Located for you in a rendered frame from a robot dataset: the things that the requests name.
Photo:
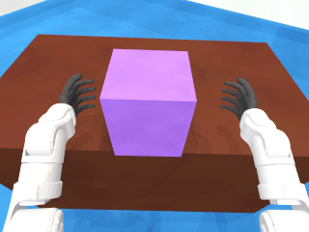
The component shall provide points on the pedestal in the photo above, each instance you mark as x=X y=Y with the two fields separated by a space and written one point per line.
x=216 y=172

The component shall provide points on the right robot upper arm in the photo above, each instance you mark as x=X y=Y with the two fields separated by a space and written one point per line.
x=284 y=221

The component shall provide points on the left robot upper arm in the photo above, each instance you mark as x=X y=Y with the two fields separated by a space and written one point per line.
x=37 y=220

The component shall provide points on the right robot forearm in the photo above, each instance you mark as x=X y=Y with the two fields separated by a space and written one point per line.
x=273 y=158

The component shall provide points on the robot right hand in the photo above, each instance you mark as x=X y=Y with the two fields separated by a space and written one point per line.
x=245 y=95

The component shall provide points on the left robot forearm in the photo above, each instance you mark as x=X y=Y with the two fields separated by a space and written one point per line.
x=43 y=154

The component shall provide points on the carton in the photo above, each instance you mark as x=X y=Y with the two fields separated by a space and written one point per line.
x=148 y=101

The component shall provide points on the robot left hand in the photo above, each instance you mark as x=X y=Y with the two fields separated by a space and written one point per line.
x=70 y=94

